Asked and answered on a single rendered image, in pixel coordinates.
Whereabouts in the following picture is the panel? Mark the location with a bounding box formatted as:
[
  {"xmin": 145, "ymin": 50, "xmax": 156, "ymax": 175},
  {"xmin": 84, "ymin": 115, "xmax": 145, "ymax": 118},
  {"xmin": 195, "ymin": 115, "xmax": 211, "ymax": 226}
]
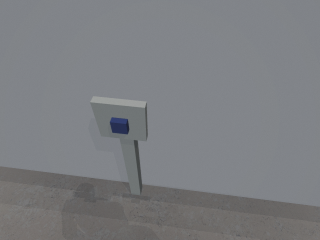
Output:
[{"xmin": 90, "ymin": 96, "xmax": 148, "ymax": 195}]

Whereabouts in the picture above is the button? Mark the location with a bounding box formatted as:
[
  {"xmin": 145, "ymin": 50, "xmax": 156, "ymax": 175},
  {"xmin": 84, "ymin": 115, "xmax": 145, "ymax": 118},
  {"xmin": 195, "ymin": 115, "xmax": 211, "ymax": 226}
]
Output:
[{"xmin": 110, "ymin": 117, "xmax": 130, "ymax": 135}]

